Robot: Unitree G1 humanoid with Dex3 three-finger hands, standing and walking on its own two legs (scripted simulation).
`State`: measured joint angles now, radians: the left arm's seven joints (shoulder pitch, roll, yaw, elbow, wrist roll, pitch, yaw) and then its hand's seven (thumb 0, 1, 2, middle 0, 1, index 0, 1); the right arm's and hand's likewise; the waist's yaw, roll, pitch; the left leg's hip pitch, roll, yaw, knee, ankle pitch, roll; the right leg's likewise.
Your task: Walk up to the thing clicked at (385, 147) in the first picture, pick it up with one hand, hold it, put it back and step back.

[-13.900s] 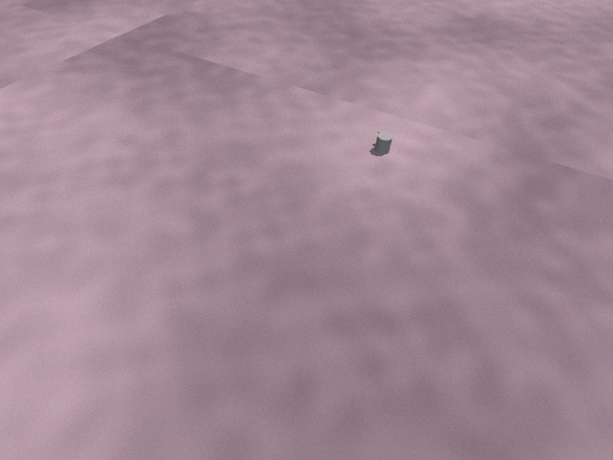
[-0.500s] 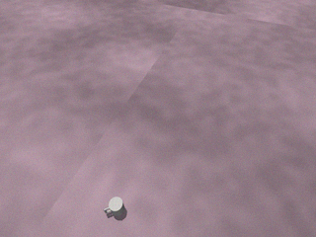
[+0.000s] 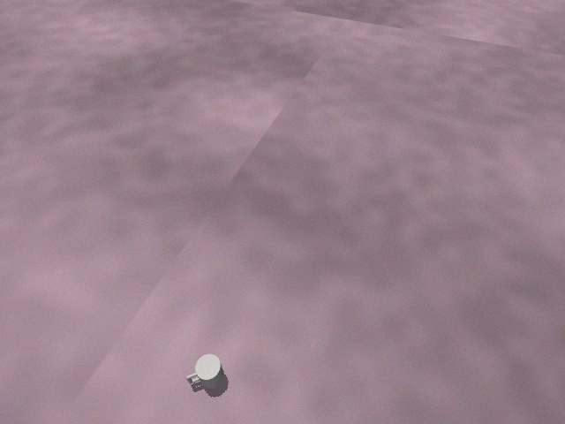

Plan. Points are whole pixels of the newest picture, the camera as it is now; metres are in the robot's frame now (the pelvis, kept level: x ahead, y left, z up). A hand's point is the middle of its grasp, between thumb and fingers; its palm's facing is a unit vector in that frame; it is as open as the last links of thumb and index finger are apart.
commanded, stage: rise first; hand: left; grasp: from above
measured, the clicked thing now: (204, 373) +0.42 +0.25 -0.74
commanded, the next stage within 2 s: none
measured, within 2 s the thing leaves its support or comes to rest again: neither
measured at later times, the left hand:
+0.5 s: hand out of the picture +0.14 +0.26 -0.19, palm faces -0.07 -0.92 -0.38, open 12.3 cm
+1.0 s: hand out of the picture +0.12 +0.26 -0.24, palm faces -0.16 -0.87 -0.46, open 14.1 cm
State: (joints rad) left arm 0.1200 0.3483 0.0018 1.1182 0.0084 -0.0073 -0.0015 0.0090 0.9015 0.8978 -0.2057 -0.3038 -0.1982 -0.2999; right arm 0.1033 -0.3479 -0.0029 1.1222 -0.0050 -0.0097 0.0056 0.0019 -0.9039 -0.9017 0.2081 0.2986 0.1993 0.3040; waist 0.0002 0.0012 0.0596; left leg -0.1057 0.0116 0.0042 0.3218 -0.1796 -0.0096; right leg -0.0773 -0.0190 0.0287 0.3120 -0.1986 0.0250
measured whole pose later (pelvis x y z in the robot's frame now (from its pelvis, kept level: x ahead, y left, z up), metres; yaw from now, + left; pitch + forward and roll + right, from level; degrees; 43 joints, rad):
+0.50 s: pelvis -0.01 +0.00 -0.04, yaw +0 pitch +9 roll -1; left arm 0.03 0.33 0.13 0.88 0.16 0.14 -0.02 0.01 -0.14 0.93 -0.12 -0.97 -0.12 -0.96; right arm 0.25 -0.25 -0.03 0.69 0.03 -0.05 -0.01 0.01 -0.92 -0.91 0.21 0.30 0.20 0.30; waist -0.03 0.01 -0.05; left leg -0.57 0.02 -0.02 0.77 -0.36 -0.01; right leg -0.53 0.00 0.01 0.74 -0.37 0.02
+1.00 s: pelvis -0.01 +0.00 -0.10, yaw +1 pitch +19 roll -2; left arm 0.27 0.33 0.13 0.42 0.25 0.23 -0.01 0.00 -0.52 0.95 -0.08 -1.10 -0.08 -1.09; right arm 0.19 -0.23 -0.02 0.53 0.00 -0.14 -0.03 0.01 -0.92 -0.91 0.21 0.30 0.20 0.30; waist -0.03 0.01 -0.12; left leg -0.98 0.03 -0.06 1.19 -0.54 -0.02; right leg -0.92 0.01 -0.01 1.15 -0.56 0.02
